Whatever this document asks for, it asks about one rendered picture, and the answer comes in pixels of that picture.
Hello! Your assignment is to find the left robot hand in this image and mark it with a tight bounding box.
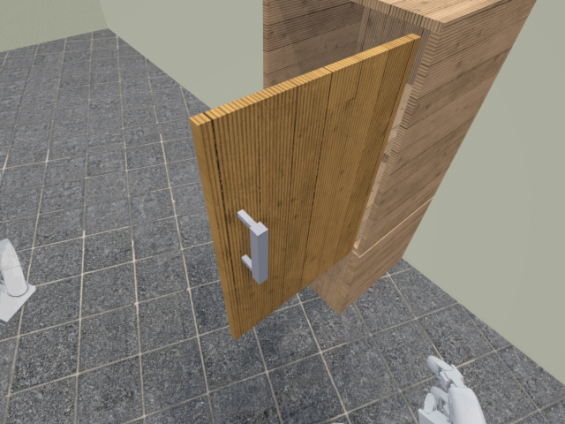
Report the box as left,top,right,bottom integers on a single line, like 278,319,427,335
0,173,36,327

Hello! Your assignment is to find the handle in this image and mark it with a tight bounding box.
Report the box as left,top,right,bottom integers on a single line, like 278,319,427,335
237,209,268,284

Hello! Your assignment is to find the cupboard door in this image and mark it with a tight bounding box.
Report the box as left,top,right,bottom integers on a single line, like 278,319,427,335
189,34,421,340

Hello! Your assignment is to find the right robot hand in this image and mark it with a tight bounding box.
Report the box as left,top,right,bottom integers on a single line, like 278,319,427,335
418,355,486,424

